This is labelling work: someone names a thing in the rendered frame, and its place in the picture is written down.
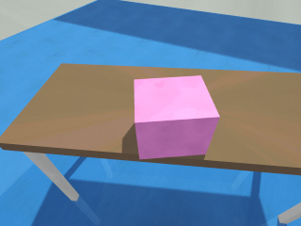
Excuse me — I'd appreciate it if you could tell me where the carton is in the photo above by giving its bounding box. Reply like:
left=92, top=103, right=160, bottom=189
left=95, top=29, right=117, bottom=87
left=134, top=75, right=220, bottom=160

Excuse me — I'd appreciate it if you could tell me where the table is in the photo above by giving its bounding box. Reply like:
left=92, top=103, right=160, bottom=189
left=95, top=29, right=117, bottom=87
left=0, top=63, right=301, bottom=224

